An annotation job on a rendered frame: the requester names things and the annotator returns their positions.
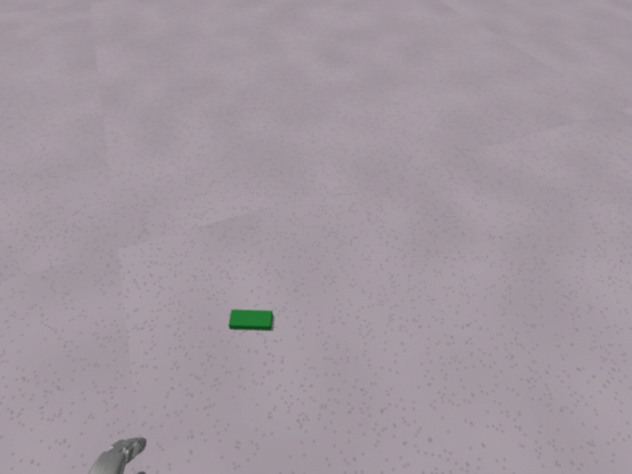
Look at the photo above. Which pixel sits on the left robot hand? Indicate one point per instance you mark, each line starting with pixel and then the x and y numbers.
pixel 120 453

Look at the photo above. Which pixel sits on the small box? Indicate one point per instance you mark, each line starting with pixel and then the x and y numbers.
pixel 251 320

